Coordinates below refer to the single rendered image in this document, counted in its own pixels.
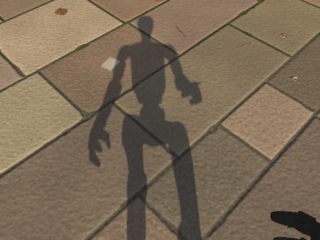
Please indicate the right robot hand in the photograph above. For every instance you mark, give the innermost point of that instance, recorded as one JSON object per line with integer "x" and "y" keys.
{"x": 301, "y": 221}

